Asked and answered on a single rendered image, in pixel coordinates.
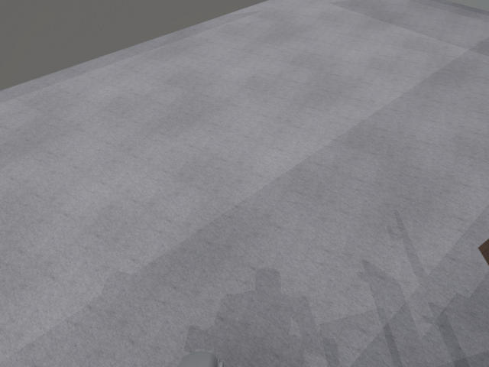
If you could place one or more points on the left robot thigh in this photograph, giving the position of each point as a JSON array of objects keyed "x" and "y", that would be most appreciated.
[{"x": 201, "y": 359}]

